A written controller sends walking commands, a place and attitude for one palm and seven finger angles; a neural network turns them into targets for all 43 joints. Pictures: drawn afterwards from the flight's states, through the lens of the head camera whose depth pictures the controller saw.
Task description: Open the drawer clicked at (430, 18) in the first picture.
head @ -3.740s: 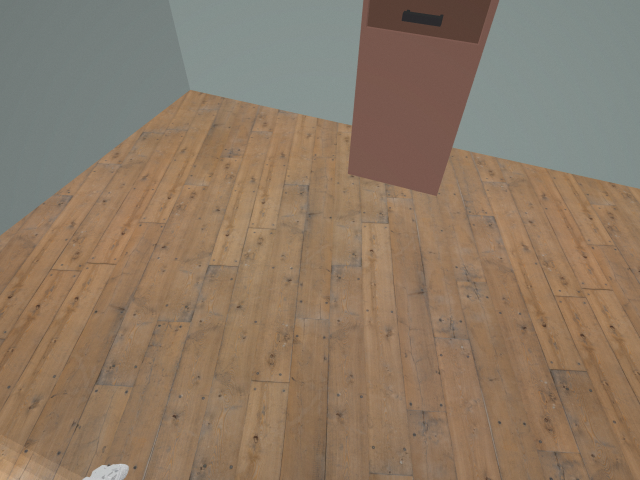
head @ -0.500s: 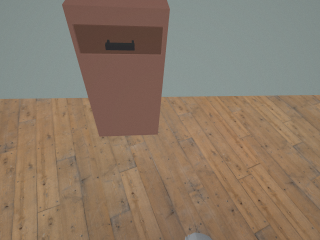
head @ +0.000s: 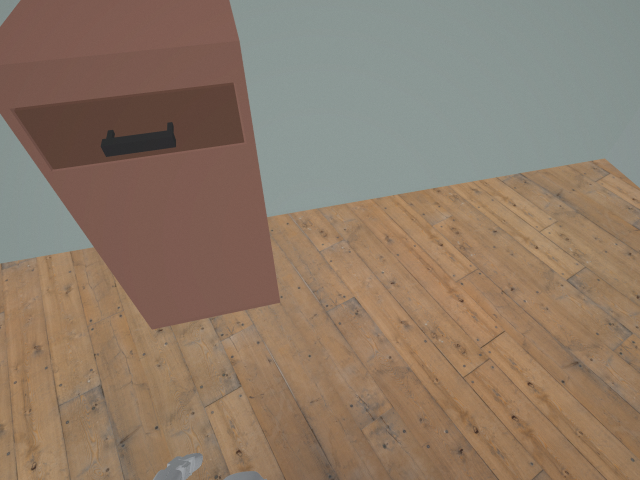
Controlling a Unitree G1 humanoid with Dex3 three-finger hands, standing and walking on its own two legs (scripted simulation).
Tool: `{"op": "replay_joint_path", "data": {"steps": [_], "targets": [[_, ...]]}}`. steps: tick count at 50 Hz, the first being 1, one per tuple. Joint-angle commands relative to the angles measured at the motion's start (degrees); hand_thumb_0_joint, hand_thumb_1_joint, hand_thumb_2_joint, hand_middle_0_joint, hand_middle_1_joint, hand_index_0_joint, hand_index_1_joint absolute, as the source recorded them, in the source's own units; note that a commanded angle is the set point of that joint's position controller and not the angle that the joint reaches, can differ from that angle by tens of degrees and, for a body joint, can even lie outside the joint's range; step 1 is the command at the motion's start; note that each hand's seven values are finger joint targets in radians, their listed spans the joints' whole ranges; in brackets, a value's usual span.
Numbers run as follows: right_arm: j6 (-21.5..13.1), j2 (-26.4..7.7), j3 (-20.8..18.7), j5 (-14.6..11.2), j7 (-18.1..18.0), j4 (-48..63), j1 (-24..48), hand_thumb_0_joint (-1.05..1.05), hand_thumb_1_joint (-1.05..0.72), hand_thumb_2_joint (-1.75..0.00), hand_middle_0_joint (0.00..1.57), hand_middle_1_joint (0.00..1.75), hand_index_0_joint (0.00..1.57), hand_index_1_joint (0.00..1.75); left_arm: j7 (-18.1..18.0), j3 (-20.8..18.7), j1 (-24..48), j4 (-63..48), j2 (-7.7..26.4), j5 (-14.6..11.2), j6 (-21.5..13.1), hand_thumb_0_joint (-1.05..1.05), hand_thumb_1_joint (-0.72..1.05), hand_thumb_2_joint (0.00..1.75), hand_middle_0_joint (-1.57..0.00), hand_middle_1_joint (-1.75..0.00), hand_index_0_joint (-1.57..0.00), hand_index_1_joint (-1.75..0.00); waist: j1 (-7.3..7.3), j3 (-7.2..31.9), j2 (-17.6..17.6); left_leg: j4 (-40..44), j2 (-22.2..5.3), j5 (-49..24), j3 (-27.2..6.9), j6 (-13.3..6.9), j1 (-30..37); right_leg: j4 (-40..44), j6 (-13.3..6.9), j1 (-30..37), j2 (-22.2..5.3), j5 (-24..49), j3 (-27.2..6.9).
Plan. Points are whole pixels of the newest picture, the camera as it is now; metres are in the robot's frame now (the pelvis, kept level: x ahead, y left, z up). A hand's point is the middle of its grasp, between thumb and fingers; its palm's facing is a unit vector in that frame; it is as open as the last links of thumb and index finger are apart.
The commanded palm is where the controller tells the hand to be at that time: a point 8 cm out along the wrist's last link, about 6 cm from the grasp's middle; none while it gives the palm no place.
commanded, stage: turn to face it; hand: left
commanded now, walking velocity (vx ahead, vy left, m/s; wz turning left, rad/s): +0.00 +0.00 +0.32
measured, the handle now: (140, 136) +0.74 +0.37 +0.02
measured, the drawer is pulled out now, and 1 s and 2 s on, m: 0.00 0.00 0.00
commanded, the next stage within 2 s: take the last steps up to it in 0.30 s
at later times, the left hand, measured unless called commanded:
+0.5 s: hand out of the picture +0.03 +0.21 -0.16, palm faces +0.17 -0.94 -0.28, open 7.4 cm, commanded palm none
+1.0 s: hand out of the picture -0.02 +0.16 -0.17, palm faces +0.29 -0.95 -0.12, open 7.4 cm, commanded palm none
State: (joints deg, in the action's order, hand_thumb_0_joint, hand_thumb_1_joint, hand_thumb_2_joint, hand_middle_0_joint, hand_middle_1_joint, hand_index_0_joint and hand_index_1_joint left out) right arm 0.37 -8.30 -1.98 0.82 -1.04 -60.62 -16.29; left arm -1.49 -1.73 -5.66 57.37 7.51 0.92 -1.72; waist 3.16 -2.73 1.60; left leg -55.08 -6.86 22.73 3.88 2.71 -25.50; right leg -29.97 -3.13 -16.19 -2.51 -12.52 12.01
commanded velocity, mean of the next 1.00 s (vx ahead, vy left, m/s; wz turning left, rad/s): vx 0.18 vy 0.00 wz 0.12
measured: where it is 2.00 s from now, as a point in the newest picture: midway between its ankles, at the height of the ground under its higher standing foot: (311, 464)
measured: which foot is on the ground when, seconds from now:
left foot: up 0.00-0.10, down 0.12-0.50, up 0.52-0.88, down 0.90-1.00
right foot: down 0.00-0.16, up 0.18-0.48, down 0.50-0.92, up 0.94-1.00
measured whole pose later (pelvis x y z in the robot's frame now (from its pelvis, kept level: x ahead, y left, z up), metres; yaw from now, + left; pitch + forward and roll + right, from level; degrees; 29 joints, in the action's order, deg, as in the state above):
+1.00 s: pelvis +0.10 +0.04 +0.00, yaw +11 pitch -1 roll +0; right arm -3.2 -8.2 -3.2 1.2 -0.6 -58.8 -11.6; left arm -0.1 -2.3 -25.3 67.3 7.1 1.8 0.2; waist -2.0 -2.6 -2.5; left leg -31.6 -3.3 15.9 9.3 -1.0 -14.9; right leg -54.2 0.1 -17.4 -5.8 -27.1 4.7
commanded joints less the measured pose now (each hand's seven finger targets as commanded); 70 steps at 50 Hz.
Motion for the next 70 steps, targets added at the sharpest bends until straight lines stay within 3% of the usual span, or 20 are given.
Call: {"op": "replay_joint_path", "data": {"steps": [1,5,8,15,20,23,26,28,30,37,43,44,46,47,52,62,63,65,68,70], "targets": [[0.55,-1.42,-0.02,0.15,0.42,1.43,-4.30,0.00,-0.90,-0.90,0.20,0.30,0.20,0.30,-0.44,-2.07,-4.35,-1.48,9.19,0.26,0.61,0.00,0.90,0.90,-0.20,-0.30,-0.20,-0.30,-2.75,1.23,-9.30,8.49,0.18,-1.37,1.80,0.23,5.55,13.12,-4.60,-1.05,-15.55,8.29,-7.87],[0.00,-3.77,-0.49,0.38,0.79,1.23,-5.47,0.00,-0.90,-0.90,0.20,0.30,0.20,0.30,-0.49,-2.26,-4.65,-1.52,8.61,-0.35,1.86,0.00,0.90,0.90,-0.20,-0.30,-0.20,-0.30,-1.63,0.45,-1.70,25.81,-0.34,-12.55,0.92,-0.81,15.05,4.98,0.20,-4.86,-12.47,-3.74,-4.57],[-0.54,-10.68,-1.75,1.29,-0.02,3.05,-3.67,0.00,-0.90,-0.90,0.20,0.30,0.20,0.30,-0.23,-1.80,-5.10,-3.63,4.99,-0.35,2.67,0.00,0.90,0.90,-0.20,-0.30,-0.20,-0.30,-1.80,-0.82,17.37,42.00,-14.65,-18.01,-22.26,-11.08,8.08,-14.43,5.45,-5.83,-2.18,-17.70,-3.89],[-1.13,-10.93,-1.96,0.49,-0.91,3.13,-0.19,0.00,-0.90,-0.90,0.20,0.30,0.20,0.30,0.21,-1.76,-5.62,-1.23,6.08,-0.35,2.47,0.00,0.90,0.90,-0.20,-0.30,-0.20,-0.30,-1.81,7.14,4.88,35.59,-9.93,-40.89,-11.18,-12.31,22.99,-20.71,6.53,-9.30,-2.24,-14.98,-9.70],[-0.10,-12.17,-2.53,0.50,-0.33,3.07,2.01,0.00,-0.90,-0.90,0.20,0.30,0.20,0.30,-0.17,-1.41,-7.89,-0.46,6.09,-0.46,2.78,0.00,0.90,0.90,-0.20,-0.30,-0.20,-0.30,-2.01,5.88,6.84,36.09,-9.12,-33.46,-11.96,-11.97,19.15,-11.62,6.26,-3.69,-0.97,-13.71,-8.46],[0.08,-11.40,-2.39,0.09,0.14,3.14,3.98,0.00,-0.90,-0.90,0.20,0.30,0.20,0.30,0.06,-0.90,-14.67,2.39,5.91,-0.15,1.72,0.00,0.90,0.90,-0.20,-0.30,-0.20,-0.30,-4.55,6.77,4.74,34.29,-5.36,-12.06,-10.16,-8.54,13.15,3.86,5.99,7.10,-0.19,-3.96,-6.91],[0.56,-6.73,-1.63,0.12,1.35,6.71,8.23,0.00,-0.90,-0.90,0.20,0.30,0.20,0.30,-0.15,-2.40,-17.90,2.07,15.48,0.70,0.85,0.00,0.90,0.90,-0.20,-0.30,-0.20,-0.30,-7.48,-2.10,-18.38,11.66,4.85,8.36,-0.77,-1.93,-5.93,24.74,-3.62,6.89,-21.30,-27.90,-33.19],[0.94,-7.80,-2.21,0.61,1.90,6.45,10.01,0.00,-0.90,-0.90,0.20,0.30,0.20,0.30,-0.39,-2.10,-17.43,2.45,12.44,0.74,0.13,0.00,0.90,0.90,-0.20,-0.30,-0.20,-0.30,-6.22,-8.35,-15.42,0.76,2.96,3.25,-3.74,-2.73,-8.58,26.67,-4.46,1.09,-20.04,-29.12,-33.55],[0.43,-6.54,-2.27,0.85,2.47,4.09,5.84,0.00,-0.90,-0.90,0.20,0.30,0.20,0.30,-0.08,-1.58,-15.57,2.22,10.33,0.80,-0.86,0.00,0.90,0.90,-0.20,-0.30,-0.20,-0.30,-3.77,-6.68,-9.34,-2.02,2.16,-3.22,-2.63,-2.32,-7.79,22.54,-2.61,3.73,-15.76,-16.99,-22.25],[-0.70,-4.07,-1.53,0.40,2.74,5.49,10.13,0.00,-0.90,-0.90,0.20,0.30,0.20,0.30,0.20,-1.41,-23.23,5.80,9.05,0.90,-2.17,0.00,0.90,0.90,-0.20,-0.30,-0.20,-0.30,-6.61,-4.76,-9.84,10.25,1.87,-4.91,1.34,-1.60,-5.25,20.78,-4.10,9.70,-15.58,-4.45,-16.35],[-2.44,-4.41,-1.28,0.27,2.06,2.74,2.61,0.00,-0.90,-0.90,0.20,0.30,0.20,0.30,0.40,-1.86,-21.19,7.03,8.32,0.39,-1.34,0.00,0.90,0.90,-0.20,-0.30,-0.20,-0.30,-2.77,-2.13,-6.83,27.99,4.22,-9.16,6.14,-2.62,17.29,11.36,-1.44,0.86,-11.43,-4.35,-9.98],[-2.89,-6.81,-1.82,0.35,1.39,0.88,-3.15,0.00,-0.90,-0.90,0.20,0.30,0.20,0.30,0.61,-1.48,-20.82,6.72,6.43,0.31,-1.06,0.00,0.90,0.90,-0.20,-0.30,-0.20,-0.30,-0.29,0.43,-0.04,31.03,1.26,-6.57,2.15,-3.63,26.70,3.07,0.27,-4.53,-8.80,-4.96,-7.58],[-2.81,-15.28,-3.90,0.92,0.32,-1.84,-15.72,0.00,-0.90,-0.90,0.20,0.30,0.20,0.30,1.12,-0.72,-15.99,2.58,2.61,0.43,-1.22,0.00,0.90,0.90,-0.20,-0.30,-0.20,-0.30,4.11,1.86,13.22,42.38,-18.37,0.12,-24.49,-12.40,33.08,-23.53,3.34,-20.59,-0.19,-20.67,-2.72],[-2.74,-14.03,-3.47,0.91,-0.08,-2.32,-14.05,0.00,-0.90,-0.90,0.20,0.30,0.20,0.30,0.82,-1.02,-13.78,1.91,3.25,0.77,-0.76,0.00,0.90,0.90,-0.20,-0.30,-0.20,-0.30,3.47,1.43,14.30,44.46,-18.48,5.24,-24.17,-13.07,29.11,-31.85,2.43,-21.61,-2.19,-20.60,-7.14],[-4.18,-6.50,-1.54,0.64,-0.63,0.78,-3.32,0.00,-0.90,-0.90,0.20,0.30,0.20,0.30,2.14,-1.66,-15.06,3.75,1.84,0.83,0.28,0.00,0.90,0.90,-0.20,-0.30,-0.20,-0.30,-2.72,-2.19,5.02,45.48,-10.99,-8.98,-7.95,-11.10,16.76,-30.16,3.37,-15.85,-5.55,-6.66,-8.90],[-2.79,-7.85,-2.09,0.88,0.04,-1.00,-2.60,0.00,-0.90,-0.90,0.20,0.30,0.20,0.30,2.10,-2.33,-13.25,2.09,4.92,0.80,0.16,0.00,0.90,0.90,-0.20,-0.30,-0.20,-0.30,-5.99,-2.72,1.44,33.75,-7.25,-6.93,-0.28,-7.86,8.91,-1.44,3.60,5.87,-0.77,1.59,-3.58],[-2.82,-6.46,-1.87,0.55,0.27,-0.87,-2.62,0.00,-0.90,-0.90,0.20,0.30,0.20,0.30,1.83,-2.89,-17.63,3.06,7.67,0.90,-0.30,0.00,0.90,0.90,-0.20,-0.30,-0.20,-0.30,-8.29,-0.65,-4.64,24.92,-3.63,-4.05,2.71,-6.05,4.65,2.77,2.32,13.15,-3.04,-0.23,-7.93],[-2.42,-4.25,-0.96,-0.05,0.64,1.65,-3.29,0.00,-0.90,-0.90,0.20,0.30,0.20,0.30,1.01,-4.33,-24.66,4.06,16.40,0.14,-1.08,0.00,0.90,0.90,-0.20,-0.30,-0.20,-0.30,-10.10,5.13,-22.77,-3.82,4.08,14.13,3.23,-3.43,-7.32,18.07,-6.74,19.77,-22.26,-5.37,-37.14],[-2.19,-4.55,-1.65,0.37,0.92,0.87,0.17,0.00,-0.90,-0.90,0.20,0.30,0.20,0.30,0.07,-3.00,-13.26,1.30,10.40,0.08,-1.11,0.00,0.90,0.90,-0.20,-0.30,-0.20,-0.30,-5.73,-0.52,-6.30,-11.23,-0.64,0.79,-3.63,-3.72,-7.82,18.83,-7.52,8.70,-18.68,-4.64,-26.88],[-1.65,-2.73,-1.05,0.60,1.03,-0.47,-2.90,0.00,-0.90,-0.90,0.20,0.30,0.20,0.30,0.15,-2.06,-10.53,0.74,8.11,0.19,-1.91,0.00,0.90,0.90,-0.20,-0.30,-0.20,-0.30,-3.11,0.67,-6.82,-6.97,-0.54,-3.63,-2.18,-2.46,-3.52,17.57,-5.49,6.16,-14.80,9.83,-16.69]]}}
